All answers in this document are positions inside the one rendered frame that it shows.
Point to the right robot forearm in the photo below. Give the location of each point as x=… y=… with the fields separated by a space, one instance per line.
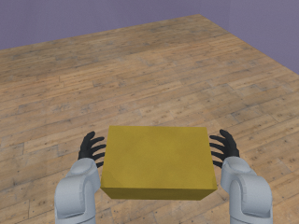
x=250 y=196

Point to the carton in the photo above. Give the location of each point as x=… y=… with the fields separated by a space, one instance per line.
x=158 y=163

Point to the left robot forearm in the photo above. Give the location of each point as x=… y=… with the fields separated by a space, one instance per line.
x=74 y=201

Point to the left robot hand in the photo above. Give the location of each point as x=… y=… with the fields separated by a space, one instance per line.
x=86 y=149

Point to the right robot hand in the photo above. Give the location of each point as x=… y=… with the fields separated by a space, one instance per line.
x=229 y=148

